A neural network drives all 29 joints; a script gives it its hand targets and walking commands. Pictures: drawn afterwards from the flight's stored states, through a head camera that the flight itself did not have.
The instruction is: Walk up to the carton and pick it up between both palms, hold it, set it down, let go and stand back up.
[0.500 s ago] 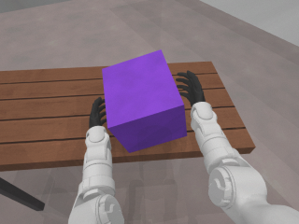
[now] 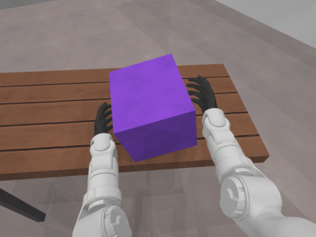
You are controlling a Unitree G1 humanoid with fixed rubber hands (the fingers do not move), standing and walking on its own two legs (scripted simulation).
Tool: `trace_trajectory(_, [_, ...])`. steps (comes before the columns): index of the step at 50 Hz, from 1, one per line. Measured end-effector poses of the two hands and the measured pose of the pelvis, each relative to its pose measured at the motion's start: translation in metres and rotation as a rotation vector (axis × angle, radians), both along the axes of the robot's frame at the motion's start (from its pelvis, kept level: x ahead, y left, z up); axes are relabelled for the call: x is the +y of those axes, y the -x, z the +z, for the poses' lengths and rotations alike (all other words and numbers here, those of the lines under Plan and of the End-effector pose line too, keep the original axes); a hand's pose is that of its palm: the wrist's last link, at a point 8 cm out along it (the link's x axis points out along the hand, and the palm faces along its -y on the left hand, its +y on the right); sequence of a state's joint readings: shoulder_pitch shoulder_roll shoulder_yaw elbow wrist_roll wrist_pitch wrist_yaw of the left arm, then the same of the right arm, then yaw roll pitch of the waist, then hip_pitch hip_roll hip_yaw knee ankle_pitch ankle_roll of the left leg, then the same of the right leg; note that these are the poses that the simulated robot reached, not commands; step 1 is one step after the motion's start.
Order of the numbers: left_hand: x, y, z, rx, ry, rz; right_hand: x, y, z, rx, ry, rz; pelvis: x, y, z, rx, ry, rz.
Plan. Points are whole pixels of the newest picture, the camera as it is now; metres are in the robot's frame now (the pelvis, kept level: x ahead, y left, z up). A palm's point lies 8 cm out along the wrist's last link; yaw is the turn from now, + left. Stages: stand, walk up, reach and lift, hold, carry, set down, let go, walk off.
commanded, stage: set down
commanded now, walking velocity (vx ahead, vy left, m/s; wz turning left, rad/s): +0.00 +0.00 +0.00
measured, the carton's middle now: (153, 108) +0.46 +0.03 +0.04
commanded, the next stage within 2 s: none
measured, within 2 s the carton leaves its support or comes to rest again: rests again in 0.50 s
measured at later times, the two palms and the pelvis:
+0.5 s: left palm (105, 136) +0.36 +0.16 +0.04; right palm (210, 111) +0.40 -0.12 +0.09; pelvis +0.00 +0.00 +0.00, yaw +0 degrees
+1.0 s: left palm (100, 143) +0.34 +0.18 +0.04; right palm (216, 122) +0.38 -0.14 +0.07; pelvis -0.03 +0.01 -0.01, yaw -1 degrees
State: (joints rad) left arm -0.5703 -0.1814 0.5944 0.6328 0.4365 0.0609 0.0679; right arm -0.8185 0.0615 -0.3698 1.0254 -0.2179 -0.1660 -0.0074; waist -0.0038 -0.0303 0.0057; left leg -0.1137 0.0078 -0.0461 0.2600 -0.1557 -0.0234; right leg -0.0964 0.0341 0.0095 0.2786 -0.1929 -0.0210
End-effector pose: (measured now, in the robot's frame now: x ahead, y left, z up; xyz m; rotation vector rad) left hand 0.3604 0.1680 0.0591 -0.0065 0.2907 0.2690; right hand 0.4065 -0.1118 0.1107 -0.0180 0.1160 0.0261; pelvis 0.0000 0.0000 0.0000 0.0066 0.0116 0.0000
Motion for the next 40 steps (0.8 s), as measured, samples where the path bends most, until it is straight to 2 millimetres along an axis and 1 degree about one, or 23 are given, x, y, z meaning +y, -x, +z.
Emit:
trace_trajectory(19, [0.000,-0.001,-0.006,-0.023,0.018,-0.002,-0.001,-0.001,-0.003,0.011,0.029,-0.002,0.000,0.000,0.000,0.015,-0.001,-0.001])
trace_trajectory(23, [-0.002,0.001,-0.012,-0.009,0.000,-0.003,-0.007,0.000,-0.013,0.045,0.027,0.002,0.000,0.003,-0.001,0.026,-0.001,-0.002])
trace_trajectory(28, [-0.006,0.004,-0.019,0.008,-0.001,0.013,-0.017,0.006,-0.038,0.133,-0.004,0.002,0.000,0.009,-0.002,0.052,0.002,-0.003])
trace_trajectory(31, [-0.006,0.005,-0.020,0.002,0.007,0.025,-0.017,0.009,-0.048,0.156,-0.031,-0.001,0.001,0.013,-0.003,0.070,0.006,-0.005])
trace_trajectory(34, [-0.005,0.005,-0.020,-0.010,0.017,0.024,-0.014,0.011,-0.048,0.147,-0.049,-0.011,0.002,0.016,-0.005,0.089,0.008,-0.006])
trace_trajectory(40, [0.003,0.007,-0.024,-0.006,0.047,0.017,-0.014,0.015,-0.043,0.138,0.005,-0.006,0.003,0.023,-0.007,0.104,0.012,-0.008])
